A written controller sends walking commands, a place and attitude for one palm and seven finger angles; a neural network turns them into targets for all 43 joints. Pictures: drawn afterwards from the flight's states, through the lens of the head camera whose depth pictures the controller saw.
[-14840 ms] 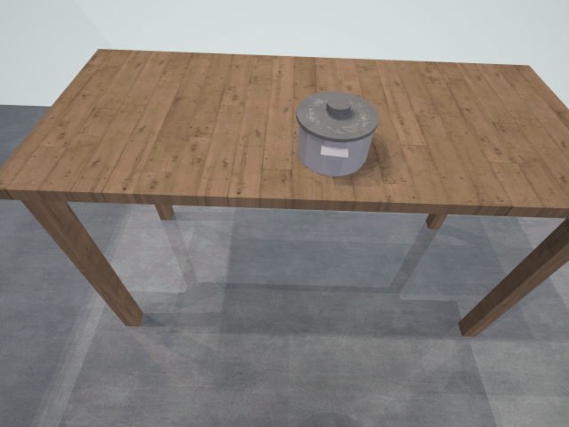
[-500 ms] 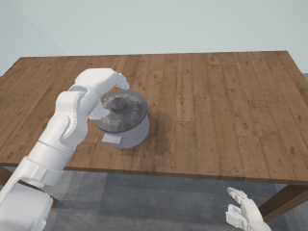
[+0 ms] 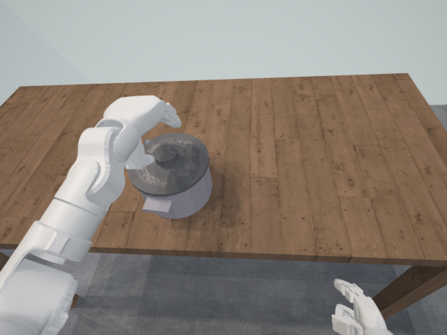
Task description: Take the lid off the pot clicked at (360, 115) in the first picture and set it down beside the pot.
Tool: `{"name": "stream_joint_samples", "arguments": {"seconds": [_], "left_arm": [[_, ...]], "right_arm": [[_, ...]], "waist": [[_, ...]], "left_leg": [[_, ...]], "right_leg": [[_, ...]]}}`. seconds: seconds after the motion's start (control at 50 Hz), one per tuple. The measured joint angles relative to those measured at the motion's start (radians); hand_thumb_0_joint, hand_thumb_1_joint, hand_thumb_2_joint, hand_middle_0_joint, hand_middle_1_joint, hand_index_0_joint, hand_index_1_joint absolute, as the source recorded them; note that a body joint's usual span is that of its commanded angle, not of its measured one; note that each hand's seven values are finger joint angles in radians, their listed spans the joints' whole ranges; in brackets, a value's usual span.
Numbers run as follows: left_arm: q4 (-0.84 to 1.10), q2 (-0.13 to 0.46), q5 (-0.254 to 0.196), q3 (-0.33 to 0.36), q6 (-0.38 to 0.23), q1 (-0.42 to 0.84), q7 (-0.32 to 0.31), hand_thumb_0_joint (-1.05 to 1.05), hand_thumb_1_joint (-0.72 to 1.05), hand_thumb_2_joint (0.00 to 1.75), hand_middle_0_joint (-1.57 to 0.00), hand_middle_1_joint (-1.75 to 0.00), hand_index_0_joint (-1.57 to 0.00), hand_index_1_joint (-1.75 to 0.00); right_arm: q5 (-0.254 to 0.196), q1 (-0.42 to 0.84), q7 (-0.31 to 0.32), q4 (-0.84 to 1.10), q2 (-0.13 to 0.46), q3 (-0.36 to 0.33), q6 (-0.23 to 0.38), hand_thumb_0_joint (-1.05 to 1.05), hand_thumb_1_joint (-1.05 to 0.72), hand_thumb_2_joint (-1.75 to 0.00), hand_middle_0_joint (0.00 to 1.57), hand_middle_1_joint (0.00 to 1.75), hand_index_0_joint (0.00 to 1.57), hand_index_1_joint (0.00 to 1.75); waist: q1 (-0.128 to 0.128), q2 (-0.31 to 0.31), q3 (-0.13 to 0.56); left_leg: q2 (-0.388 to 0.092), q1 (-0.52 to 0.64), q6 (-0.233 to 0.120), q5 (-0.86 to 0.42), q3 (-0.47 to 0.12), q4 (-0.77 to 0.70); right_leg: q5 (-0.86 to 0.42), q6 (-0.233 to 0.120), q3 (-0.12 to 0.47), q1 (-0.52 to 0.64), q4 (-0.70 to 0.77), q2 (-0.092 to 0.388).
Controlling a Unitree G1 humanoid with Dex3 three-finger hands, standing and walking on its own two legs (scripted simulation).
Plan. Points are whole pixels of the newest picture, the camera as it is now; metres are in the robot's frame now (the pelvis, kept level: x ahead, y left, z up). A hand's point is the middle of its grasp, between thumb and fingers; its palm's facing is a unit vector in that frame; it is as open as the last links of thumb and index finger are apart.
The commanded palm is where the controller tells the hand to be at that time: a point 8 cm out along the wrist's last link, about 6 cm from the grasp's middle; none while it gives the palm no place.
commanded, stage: move the open hand above the knob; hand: left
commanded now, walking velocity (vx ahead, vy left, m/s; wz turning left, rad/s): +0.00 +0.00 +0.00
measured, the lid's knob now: (166, 155) +0.42 +0.14 +0.09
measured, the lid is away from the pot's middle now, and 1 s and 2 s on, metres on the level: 0.00 0.00 0.00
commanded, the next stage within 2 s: lower the open fingers around the knob in 0.36 s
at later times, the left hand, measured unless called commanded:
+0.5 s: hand (155, 142) +0.39 +0.14 +0.16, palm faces -0.21 -0.06 -0.98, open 10.2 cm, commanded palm +0.38 +0.15 +0.22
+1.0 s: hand (159, 153) +0.40 +0.14 +0.12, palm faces -0.31 -0.07 -0.95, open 10.2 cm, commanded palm +0.39 +0.15 +0.19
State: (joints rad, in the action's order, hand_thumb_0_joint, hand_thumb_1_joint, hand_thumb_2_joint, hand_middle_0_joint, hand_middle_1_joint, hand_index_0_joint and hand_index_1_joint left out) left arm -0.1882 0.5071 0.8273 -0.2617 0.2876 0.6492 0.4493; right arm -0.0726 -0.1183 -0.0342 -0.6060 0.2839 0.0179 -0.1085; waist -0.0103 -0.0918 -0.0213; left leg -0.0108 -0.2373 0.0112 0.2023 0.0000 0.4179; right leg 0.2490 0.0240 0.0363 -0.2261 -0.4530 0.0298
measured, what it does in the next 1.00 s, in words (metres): stands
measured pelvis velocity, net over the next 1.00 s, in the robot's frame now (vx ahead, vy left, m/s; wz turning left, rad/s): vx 0.00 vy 0.00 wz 0.01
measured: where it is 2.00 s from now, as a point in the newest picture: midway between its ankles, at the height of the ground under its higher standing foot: outside the picture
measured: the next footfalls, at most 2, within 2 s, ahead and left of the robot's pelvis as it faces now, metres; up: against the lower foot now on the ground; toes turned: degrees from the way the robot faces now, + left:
none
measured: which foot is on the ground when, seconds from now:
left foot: down 0.00-1.00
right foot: down 0.00-1.00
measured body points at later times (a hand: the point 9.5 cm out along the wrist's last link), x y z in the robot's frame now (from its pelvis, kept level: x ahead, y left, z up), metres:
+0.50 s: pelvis +0.00 +0.00 +0.00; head +0.02 -0.04 +0.45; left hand +0.40 +0.14 +0.21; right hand +0.20 -0.21 -0.11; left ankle +0.01 +0.13 -0.74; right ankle -0.01 -0.14 -0.74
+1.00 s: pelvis +0.00 +0.00 +0.00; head +0.03 -0.04 +0.45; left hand +0.41 +0.14 +0.17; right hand +0.18 -0.24 -0.12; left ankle +0.01 +0.13 -0.74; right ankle -0.01 -0.14 -0.74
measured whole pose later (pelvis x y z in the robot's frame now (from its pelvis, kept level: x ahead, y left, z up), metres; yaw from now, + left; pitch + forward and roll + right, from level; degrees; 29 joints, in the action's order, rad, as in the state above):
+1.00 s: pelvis +0.00 +0.00 +0.00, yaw +0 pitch +2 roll +1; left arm -0.30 0.45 0.83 -0.31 0.30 0.67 0.44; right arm -0.07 -0.12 -0.02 -0.62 0.28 0.02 -0.11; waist 0.00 -0.08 -0.02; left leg -0.01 -0.25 0.01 0.21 -0.01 0.43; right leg 0.26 0.02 0.03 -0.23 -0.46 0.03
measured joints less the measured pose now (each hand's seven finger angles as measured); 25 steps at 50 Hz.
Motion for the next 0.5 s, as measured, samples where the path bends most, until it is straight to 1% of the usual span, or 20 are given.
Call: {"name": "stream_joint_samples", "arguments": {"seconds": [0.14,0.3,0.36,0.46,0.5], "left_arm": [[0.035,-0.009,0.000,-0.017,-0.002,-0.009,-0.006,0.00,-0.30,1.39,-0.83,-0.09,-0.83,-0.09],[0.015,-0.023,0.009,-0.043,0.018,0.014,-0.018,0.00,-0.30,1.39,-0.83,-0.09,-0.83,-0.09],[-0.001,-0.039,0.009,-0.055,0.021,0.029,-0.024,0.00,-0.30,1.39,-0.83,-0.09,-0.83,-0.09],[-0.020,-0.055,0.014,-0.066,0.027,0.043,-0.026,0.00,-0.30,1.39,-0.83,-0.09,-0.83,-0.09],[-0.034,-0.057,0.010,-0.059,0.026,0.047,-0.026,0.00,-0.30,1.39,-0.83,-0.09,-0.83,-0.09]], "right_arm": [[-0.002,0.008,-0.007,-0.002,-0.005,-0.001,-0.002,0.01,-0.91,-0.90,0.20,0.29,0.20,0.30],[-0.002,0.030,-0.008,-0.001,-0.020,0.011,-0.004,0.01,-0.91,-0.90,0.20,0.29,0.20,0.30],[-0.004,0.032,-0.010,-0.005,-0.023,0.014,-0.006,0.01,-0.91,-0.90,0.20,0.29,0.20,0.30],[-0.003,0.037,-0.008,-0.009,-0.027,0.019,-0.011,0.01,-0.91,-0.90,0.20,0.29,0.20,0.30],[-0.002,0.038,-0.006,-0.011,-0.027,0.023,-0.012,0.01,-0.91,-0.90,0.20,0.29,0.20,0.30]], "waist": [[-0.009,0.003,0.003],[-0.012,0.004,0.001],[-0.015,0.001,0.006],[-0.014,-0.001,0.010],[-0.010,-0.002,0.011]], "left_leg": [[0.005,-0.001,-0.003,-0.001,-0.003,0.001],[0.008,-0.006,-0.004,-0.005,-0.007,0.002],[0.010,-0.008,-0.004,-0.005,-0.010,0.003],[0.010,-0.008,-0.003,-0.005,-0.010,0.002],[0.009,-0.009,-0.002,-0.005,-0.010,0.002]], "right_leg": [[-0.002,0.003,-0.003,0.004,0.005,0.005],[-0.004,0.004,-0.007,0.001,0.004,0.008],[-0.003,0.004,-0.010,-0.001,0.001,0.010],[0.000,0.003,-0.011,-0.003,-0.003,0.010],[0.000,0.002,-0.010,-0.005,-0.004,0.009]]}}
